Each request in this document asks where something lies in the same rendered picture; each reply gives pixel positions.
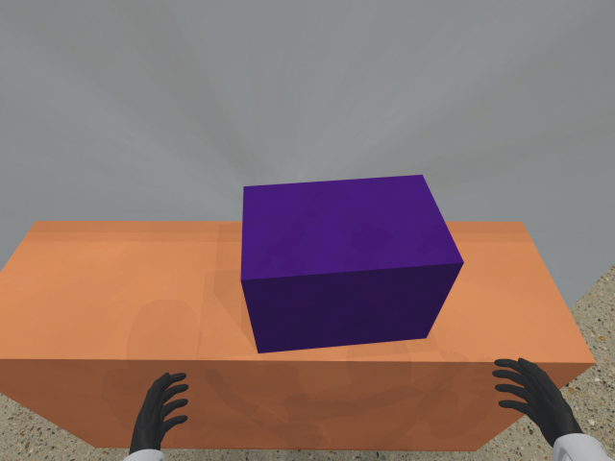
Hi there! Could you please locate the pedestal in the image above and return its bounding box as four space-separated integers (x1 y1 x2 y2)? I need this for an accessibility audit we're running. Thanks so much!
0 221 597 451

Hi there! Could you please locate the left robot hand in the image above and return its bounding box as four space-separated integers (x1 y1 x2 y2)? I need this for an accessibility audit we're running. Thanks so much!
129 373 188 455

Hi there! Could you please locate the carton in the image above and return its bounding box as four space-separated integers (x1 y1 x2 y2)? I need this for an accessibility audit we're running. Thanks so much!
240 175 464 353

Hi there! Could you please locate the robot right forearm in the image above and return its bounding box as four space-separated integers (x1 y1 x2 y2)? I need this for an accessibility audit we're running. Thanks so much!
553 433 614 461

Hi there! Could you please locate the right robot hand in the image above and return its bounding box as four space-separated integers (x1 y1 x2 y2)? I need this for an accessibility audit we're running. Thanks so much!
492 358 584 448

